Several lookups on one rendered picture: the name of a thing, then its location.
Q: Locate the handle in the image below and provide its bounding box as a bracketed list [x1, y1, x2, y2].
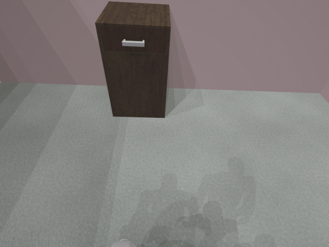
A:
[122, 39, 144, 47]

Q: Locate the drawer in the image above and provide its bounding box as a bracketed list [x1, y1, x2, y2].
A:
[100, 25, 167, 54]

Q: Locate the cabinet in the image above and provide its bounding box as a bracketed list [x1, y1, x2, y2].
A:
[95, 2, 171, 118]

